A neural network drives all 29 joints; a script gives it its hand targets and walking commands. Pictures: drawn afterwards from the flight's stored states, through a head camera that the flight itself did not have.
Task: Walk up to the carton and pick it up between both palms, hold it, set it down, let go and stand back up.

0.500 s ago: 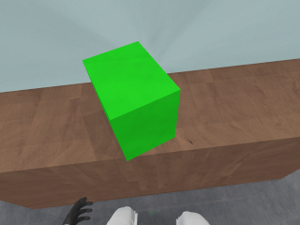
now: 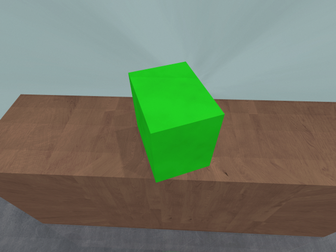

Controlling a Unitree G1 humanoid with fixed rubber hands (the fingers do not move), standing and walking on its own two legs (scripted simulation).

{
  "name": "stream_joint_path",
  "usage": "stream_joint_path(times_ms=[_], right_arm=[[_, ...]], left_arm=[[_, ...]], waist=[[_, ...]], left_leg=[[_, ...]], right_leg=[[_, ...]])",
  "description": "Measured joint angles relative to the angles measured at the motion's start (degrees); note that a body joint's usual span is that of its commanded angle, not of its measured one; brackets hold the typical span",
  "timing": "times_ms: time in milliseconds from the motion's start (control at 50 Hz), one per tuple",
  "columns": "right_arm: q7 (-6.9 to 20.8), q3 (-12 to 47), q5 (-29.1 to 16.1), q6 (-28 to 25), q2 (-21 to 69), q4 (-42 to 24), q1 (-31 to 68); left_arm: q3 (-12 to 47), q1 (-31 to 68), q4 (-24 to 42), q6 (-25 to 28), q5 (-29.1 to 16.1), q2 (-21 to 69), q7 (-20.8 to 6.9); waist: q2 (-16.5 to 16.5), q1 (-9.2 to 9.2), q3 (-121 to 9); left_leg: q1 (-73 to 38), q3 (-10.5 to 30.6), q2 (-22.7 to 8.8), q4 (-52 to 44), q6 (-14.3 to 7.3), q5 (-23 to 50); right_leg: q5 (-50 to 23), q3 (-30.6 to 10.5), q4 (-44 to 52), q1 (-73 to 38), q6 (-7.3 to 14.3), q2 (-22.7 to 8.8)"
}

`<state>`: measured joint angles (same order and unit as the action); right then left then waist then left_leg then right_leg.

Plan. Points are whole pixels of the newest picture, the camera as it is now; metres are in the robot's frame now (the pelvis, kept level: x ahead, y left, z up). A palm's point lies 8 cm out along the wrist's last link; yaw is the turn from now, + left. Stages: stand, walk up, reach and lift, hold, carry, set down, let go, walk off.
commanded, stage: walk up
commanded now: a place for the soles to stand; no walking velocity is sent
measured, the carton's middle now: (170, 121) +0.50 +0.02 -0.02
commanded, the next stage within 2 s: reach and lift in 1.20 s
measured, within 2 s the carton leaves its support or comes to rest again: neither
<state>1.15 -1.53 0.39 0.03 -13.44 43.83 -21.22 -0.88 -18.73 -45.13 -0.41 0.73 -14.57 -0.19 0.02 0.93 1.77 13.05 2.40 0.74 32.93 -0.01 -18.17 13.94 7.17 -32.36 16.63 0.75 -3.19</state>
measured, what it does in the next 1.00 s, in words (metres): stands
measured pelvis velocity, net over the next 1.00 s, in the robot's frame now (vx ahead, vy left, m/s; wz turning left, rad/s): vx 0.01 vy -0.01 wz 0.09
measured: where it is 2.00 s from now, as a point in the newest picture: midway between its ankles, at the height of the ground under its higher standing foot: outside the picture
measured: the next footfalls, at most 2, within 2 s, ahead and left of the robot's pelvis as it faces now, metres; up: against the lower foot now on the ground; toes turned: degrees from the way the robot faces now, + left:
none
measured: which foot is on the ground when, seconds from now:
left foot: down 0.00-1.00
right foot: down 0.00-1.00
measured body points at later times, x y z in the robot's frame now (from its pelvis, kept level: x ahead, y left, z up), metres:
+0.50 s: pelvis +0.01 +0.00 +0.00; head +0.02 +0.01 +0.45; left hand +0.08 +0.26 -0.13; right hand +0.11 -0.25 -0.11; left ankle +0.00 +0.12 -0.73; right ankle +0.04 -0.11 -0.73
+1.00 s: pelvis +0.01 -0.01 +0.00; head +0.02 -0.01 +0.45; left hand +0.04 +0.26 -0.13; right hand +0.10 -0.26 -0.12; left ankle +0.00 +0.12 -0.73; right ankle +0.04 -0.11 -0.73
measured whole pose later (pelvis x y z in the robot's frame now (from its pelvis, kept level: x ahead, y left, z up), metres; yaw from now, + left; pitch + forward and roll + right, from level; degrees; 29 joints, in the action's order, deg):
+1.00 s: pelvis +0.01 -0.01 +0.00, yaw +5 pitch -1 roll -1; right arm -0.4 -0.9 0.4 -0.2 -13.9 43.7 -19.4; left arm 0.5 -16.3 -48.0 -1.8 0.0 -15.7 -0.4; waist 0.1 1.0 2.3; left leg 14.4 7.8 1.4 33.7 1.2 -18.2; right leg 15.6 12.5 -32.2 15.3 1.6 -4.0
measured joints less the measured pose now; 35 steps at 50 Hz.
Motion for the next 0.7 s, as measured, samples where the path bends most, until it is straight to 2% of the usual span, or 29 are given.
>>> stream_joint_path(times_ms=[240,420,700], right_arm=[[-0.54,0.95,-0.40,-0.39,0.19,0.40,0.77],[-1.17,1.34,-0.71,-0.73,-0.17,-1.66,2.38],[-1.27,0.98,-0.33,-0.29,-0.88,-1.66,2.68]], left_arm=[[1.02,0.77,0.16,-0.13,-0.27,0.11,0.07],[1.52,3.19,-1.10,-1.06,-0.39,-0.71,0.01],[1.63,3.05,-2.39,-0.85,-0.70,-0.75,-0.21]], waist=[[0.15,0.03,-0.20],[-1.09,-0.10,-0.42],[0.09,0.00,0.15]], left_leg=[[-0.21,1.61,0.66,-0.29,-0.44,-0.45],[-0.74,2.33,0.68,-1.18,-0.14,-0.05],[0.15,3.97,0.48,-0.86,0.67,0.33]], right_leg=[[0.39,1.60,1.43,-1.46,-0.73,-0.65],[0.37,2.31,2.10,-2.17,-0.55,-0.68],[0.60,3.94,1.86,-1.93,0.31,-0.54]])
